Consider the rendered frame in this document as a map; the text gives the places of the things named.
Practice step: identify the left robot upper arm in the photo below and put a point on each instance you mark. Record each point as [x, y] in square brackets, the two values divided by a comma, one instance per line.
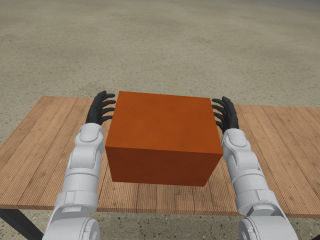
[81, 228]

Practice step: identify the right robot forearm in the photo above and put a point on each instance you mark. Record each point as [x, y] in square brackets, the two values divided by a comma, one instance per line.
[253, 197]

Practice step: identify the left robot hand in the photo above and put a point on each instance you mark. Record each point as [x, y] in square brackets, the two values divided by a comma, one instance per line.
[96, 110]

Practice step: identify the left robot forearm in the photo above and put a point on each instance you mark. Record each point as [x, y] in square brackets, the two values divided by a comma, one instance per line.
[78, 196]

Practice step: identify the table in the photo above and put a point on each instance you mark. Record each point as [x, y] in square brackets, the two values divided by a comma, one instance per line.
[34, 158]

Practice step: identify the carton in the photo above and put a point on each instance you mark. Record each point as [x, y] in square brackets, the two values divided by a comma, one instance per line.
[162, 139]

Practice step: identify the right robot hand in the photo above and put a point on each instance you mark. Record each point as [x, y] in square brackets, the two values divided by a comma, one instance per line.
[229, 118]

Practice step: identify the right robot upper arm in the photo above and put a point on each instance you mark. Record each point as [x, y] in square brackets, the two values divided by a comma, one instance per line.
[265, 228]

